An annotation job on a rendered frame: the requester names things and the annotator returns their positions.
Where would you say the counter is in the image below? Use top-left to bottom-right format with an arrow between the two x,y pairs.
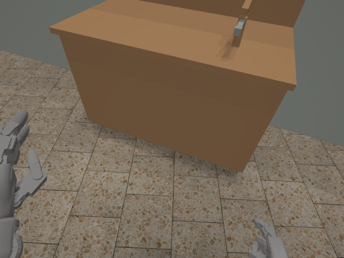
49,0 -> 305,172

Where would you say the robot left forearm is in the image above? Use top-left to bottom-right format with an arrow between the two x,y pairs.
0,217 -> 23,258

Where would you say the tap lever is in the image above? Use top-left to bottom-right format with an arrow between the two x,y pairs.
233,19 -> 245,36

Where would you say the robot right hand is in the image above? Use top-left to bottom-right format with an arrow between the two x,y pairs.
249,218 -> 289,258

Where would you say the robot left hand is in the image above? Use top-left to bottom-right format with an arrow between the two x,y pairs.
0,109 -> 47,219

